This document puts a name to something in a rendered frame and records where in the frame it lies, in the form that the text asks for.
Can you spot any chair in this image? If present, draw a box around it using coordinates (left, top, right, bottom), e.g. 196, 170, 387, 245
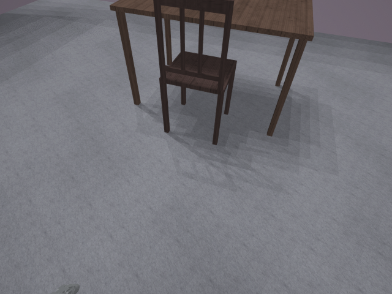
153, 0, 237, 145

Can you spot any table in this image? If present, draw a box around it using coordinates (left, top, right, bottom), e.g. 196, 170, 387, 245
110, 0, 314, 137

